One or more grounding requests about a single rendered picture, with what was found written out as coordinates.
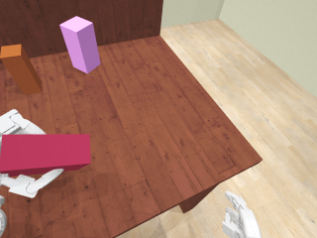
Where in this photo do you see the right robot hand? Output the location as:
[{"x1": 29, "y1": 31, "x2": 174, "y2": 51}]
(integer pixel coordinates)
[{"x1": 222, "y1": 190, "x2": 262, "y2": 238}]

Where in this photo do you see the left robot hand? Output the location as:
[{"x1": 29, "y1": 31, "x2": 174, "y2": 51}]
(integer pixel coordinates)
[{"x1": 0, "y1": 109, "x2": 64, "y2": 198}]

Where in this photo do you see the sponge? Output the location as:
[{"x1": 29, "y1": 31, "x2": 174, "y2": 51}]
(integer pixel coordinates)
[{"x1": 0, "y1": 134, "x2": 91, "y2": 178}]

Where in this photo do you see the table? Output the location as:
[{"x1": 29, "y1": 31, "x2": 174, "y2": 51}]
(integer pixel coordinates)
[{"x1": 0, "y1": 0, "x2": 263, "y2": 238}]

